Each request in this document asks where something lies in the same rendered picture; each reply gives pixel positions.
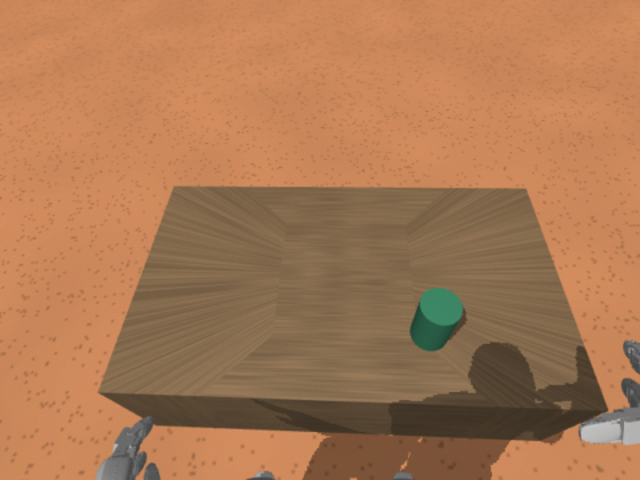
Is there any right robot hand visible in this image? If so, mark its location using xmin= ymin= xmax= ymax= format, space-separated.
xmin=579 ymin=340 xmax=640 ymax=445

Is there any can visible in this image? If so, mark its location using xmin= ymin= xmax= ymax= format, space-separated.
xmin=410 ymin=288 xmax=463 ymax=351

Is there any left robot hand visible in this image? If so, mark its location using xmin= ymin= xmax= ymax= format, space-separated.
xmin=95 ymin=416 xmax=161 ymax=480

